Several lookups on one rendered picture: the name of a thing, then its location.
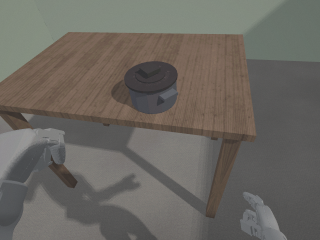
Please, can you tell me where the right robot hand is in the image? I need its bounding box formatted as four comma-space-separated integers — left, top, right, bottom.
240, 192, 280, 239

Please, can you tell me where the pot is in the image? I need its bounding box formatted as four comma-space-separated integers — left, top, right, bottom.
129, 81, 179, 114

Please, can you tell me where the knob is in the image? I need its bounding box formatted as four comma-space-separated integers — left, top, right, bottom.
139, 62, 161, 77

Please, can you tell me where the robot right forearm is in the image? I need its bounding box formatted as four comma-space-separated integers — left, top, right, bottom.
261, 229, 287, 240

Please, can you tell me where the robot left forearm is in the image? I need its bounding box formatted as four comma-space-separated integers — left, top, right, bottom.
0, 179, 28, 240

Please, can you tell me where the table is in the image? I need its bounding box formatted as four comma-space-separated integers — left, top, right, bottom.
0, 32, 257, 219

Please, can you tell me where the left robot hand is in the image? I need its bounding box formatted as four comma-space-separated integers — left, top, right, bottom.
0, 128, 66, 183

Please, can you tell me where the lid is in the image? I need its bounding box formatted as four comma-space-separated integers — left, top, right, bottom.
124, 61, 178, 94

